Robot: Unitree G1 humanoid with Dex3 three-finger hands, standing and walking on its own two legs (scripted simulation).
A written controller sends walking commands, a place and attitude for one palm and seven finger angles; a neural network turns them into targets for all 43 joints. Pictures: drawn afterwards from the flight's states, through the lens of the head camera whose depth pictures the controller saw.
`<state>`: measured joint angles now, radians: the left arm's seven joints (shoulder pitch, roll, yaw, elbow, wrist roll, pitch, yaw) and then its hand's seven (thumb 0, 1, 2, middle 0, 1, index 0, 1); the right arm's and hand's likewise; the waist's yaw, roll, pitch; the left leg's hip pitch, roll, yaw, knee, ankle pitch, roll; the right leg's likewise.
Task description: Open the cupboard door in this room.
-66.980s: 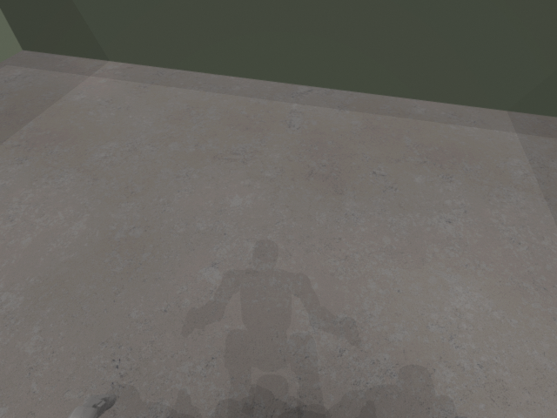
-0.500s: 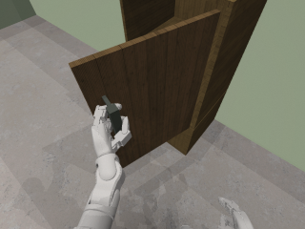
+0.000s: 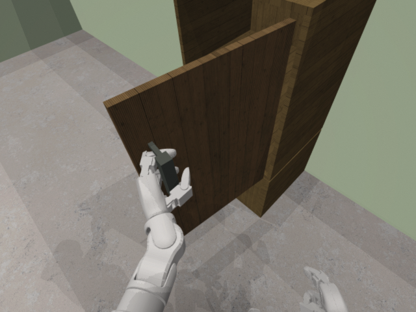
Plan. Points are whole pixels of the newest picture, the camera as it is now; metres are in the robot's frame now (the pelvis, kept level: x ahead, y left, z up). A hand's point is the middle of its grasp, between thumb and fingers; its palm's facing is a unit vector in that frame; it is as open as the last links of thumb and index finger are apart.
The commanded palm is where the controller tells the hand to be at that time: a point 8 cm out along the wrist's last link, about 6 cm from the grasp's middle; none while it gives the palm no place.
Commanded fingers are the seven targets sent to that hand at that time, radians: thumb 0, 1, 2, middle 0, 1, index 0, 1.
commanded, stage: open thumb and fingers to let go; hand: left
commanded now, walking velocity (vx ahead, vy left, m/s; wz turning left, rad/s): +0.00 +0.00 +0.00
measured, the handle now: (164, 170) +0.38 +0.11 +0.06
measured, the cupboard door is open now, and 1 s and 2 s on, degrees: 82 82 82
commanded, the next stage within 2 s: slide the hand sideways off the handle in 0.58 s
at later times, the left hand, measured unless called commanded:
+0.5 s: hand (179, 186) +0.34 +0.07 +0.06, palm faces +0.33 -0.94 -0.01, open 14.7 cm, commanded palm +0.30 +0.12 +0.06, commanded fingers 0.00 -0.50 0.30 -0.17 -0.40 -0.17 -0.40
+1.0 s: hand (171, 201) +0.30 +0.08 +0.06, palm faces -0.15 -0.99 +0.04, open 16.3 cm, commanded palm +0.28 +0.13 +0.06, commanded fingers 0.00 -0.50 0.30 -0.15 -0.30 -0.15 -0.30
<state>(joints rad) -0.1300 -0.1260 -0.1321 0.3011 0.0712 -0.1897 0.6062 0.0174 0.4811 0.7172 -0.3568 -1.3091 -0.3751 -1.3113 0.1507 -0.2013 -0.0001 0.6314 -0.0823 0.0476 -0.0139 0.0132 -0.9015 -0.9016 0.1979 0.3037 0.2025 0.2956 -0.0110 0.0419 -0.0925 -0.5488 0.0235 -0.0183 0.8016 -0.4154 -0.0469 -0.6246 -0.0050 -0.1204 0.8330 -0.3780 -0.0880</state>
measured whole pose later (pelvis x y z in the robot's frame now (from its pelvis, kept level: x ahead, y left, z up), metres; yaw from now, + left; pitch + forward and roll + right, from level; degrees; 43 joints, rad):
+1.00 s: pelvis -0.02 +0.06 +0.00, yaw -2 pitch +7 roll +0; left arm -0.16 -0.01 -0.19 0.37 -0.10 -0.26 0.09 -0.01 -0.51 0.30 -0.16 -0.34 -0.16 -0.35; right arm 0.25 -0.22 0.03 0.58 0.00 -0.06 -0.02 0.01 -0.90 -0.90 0.20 0.30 0.20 0.30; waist 0.00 0.05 -0.06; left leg -0.54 -0.02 0.04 0.84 -0.42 0.02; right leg -0.61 -0.04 -0.06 0.83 -0.34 -0.02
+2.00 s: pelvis +0.00 +0.03 -0.01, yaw -1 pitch +9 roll +0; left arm 0.34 0.16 0.03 -0.07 -0.19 -0.28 -0.16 -0.01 -0.50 0.30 -0.15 -0.30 -0.15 -0.30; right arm 0.25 -0.25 0.03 0.51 0.00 -0.17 -0.04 0.02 -0.90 -0.90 0.20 0.30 0.20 0.30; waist 0.01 0.04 -0.08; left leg -0.60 0.01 -0.01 0.93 -0.49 -0.01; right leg -0.65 -0.02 -0.10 0.91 -0.41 -0.04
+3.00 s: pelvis +0.02 +0.06 +0.04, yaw -2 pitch -4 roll -1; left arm 0.48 0.31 0.23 -0.37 -0.02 -0.09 0.13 0.00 0.28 0.63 -0.18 -0.31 -0.19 -0.30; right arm 0.21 -0.22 0.05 0.65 -0.02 -0.16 -0.08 0.02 -0.90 -0.90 0.20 0.30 0.21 0.30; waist 0.06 0.07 0.03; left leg -0.08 -0.01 0.03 0.46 -0.31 0.02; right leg -0.14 -0.01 -0.07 0.44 -0.22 -0.01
